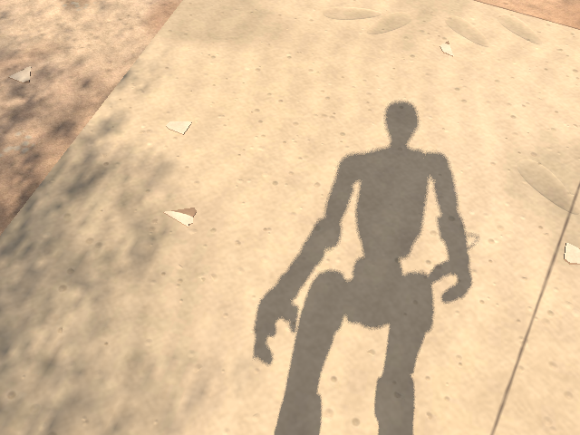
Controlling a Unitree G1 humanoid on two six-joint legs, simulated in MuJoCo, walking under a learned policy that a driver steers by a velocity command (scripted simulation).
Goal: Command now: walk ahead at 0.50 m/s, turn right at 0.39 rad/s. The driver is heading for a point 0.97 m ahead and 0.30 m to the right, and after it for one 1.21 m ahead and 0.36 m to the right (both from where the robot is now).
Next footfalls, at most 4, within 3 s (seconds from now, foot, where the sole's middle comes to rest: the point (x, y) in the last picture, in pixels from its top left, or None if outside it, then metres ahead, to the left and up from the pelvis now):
0.40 right None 0.33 -0.12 -0.78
0.94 left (340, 352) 0.69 -0.10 -0.78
1.44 right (462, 330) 0.77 -0.42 -0.78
1.90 left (417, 257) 1.00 -0.33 -0.78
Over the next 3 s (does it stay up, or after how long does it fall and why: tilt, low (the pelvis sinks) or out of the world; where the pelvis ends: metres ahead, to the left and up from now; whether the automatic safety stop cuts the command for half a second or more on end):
stays up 0.85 -0.37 0.00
